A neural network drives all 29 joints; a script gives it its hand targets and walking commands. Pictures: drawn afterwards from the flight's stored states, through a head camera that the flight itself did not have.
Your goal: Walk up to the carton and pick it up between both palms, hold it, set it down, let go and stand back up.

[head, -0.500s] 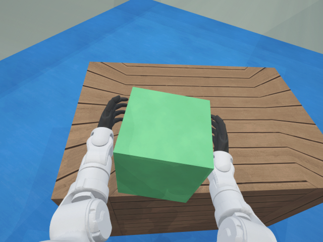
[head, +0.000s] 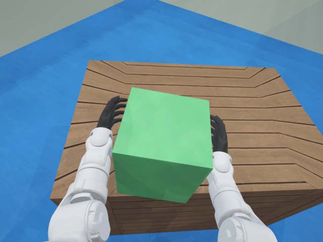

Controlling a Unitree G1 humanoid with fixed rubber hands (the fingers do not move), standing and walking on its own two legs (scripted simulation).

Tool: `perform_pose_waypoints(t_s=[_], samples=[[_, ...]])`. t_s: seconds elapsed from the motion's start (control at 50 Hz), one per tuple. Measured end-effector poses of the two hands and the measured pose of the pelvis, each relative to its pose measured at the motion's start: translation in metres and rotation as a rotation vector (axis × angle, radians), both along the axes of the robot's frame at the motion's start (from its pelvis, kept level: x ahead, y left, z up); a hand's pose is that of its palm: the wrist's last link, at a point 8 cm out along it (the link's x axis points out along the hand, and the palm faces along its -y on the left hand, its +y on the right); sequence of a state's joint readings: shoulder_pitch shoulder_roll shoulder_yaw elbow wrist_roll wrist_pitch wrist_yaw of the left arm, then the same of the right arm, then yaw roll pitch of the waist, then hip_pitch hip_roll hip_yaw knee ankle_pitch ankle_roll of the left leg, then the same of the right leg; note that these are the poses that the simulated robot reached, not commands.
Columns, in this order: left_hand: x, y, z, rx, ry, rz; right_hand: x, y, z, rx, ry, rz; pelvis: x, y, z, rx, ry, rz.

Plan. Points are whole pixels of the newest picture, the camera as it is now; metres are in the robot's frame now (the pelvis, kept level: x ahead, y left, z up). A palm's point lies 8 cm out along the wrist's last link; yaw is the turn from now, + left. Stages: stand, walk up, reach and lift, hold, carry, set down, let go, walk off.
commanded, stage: reach and lift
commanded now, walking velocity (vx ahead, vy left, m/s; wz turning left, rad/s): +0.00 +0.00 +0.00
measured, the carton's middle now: (160, 149) +0.36 -0.01 -0.01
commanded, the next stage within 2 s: none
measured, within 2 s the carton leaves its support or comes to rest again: leaves its support in 0.06 s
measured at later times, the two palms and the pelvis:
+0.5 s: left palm (99, 115) +0.38 +0.15 +0.11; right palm (222, 138) +0.33 -0.15 +0.08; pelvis -0.01 +0.00 +0.00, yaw -1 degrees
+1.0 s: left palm (98, 106) +0.36 +0.14 +0.16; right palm (232, 128) +0.33 -0.16 +0.13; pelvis -0.01 +0.00 +0.00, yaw +1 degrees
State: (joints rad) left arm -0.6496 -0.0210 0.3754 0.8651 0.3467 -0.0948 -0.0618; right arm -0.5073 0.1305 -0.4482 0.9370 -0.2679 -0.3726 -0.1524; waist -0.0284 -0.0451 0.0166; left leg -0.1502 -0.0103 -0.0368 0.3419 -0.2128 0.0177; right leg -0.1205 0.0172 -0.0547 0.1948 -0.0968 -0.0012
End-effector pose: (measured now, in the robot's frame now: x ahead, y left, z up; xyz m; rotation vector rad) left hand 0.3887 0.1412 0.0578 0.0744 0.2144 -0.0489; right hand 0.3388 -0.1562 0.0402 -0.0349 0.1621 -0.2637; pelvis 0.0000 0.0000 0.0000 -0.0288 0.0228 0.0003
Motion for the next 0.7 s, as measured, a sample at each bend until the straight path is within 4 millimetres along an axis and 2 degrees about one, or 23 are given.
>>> perform_pose_waypoints(t_s=[0.26, 0.5, 0.7], samples=[[-0.009, -0.001, 0.007, 0.006, 0.008, 0.004, -0.010, 0.000, 0.002, 0.014, 0.003, 0.003, -0.003, 0.001, 0.000, 0.000, -0.021, -0.021], [-0.011, 0.008, 0.050, -0.003, -0.026, 0.030, -0.004, 0.007, 0.043, 0.022, -0.032, 0.024, -0.010, 0.003, 0.000, 0.003, -0.077, -0.017], [-0.017, 0.006, 0.064, 0.006, -0.029, 0.036, -0.007, 0.005, 0.057, 0.030, -0.037, 0.034, -0.010, 0.005, -0.001, 0.001, -0.109, -0.009]])
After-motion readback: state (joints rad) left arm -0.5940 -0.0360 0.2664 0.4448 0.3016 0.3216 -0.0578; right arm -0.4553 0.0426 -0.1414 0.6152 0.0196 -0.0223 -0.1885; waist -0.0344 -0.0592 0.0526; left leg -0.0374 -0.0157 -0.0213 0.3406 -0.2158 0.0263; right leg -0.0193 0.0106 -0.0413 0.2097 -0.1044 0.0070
